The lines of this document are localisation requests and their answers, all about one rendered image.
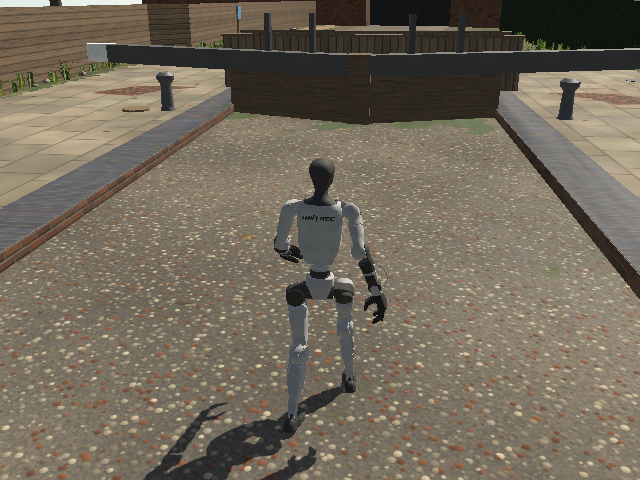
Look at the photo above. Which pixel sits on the right robot upper arm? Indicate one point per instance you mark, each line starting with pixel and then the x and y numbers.
pixel 352 213

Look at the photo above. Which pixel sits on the robot right hand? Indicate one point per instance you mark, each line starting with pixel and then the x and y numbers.
pixel 381 302

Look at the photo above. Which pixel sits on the left robot shin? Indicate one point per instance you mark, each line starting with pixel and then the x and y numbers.
pixel 295 382

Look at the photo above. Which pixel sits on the humanoid robot torso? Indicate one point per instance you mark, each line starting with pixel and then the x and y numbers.
pixel 319 238

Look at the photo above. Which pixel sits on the left robot forearm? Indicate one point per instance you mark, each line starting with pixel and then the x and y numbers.
pixel 282 252

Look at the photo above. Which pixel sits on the left robot upper arm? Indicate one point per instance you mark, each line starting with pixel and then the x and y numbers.
pixel 288 211

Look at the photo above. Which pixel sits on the right robot forearm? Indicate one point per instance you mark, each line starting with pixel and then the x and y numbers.
pixel 369 273

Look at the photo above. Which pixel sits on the robot left hand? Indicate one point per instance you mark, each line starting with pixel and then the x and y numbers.
pixel 295 252

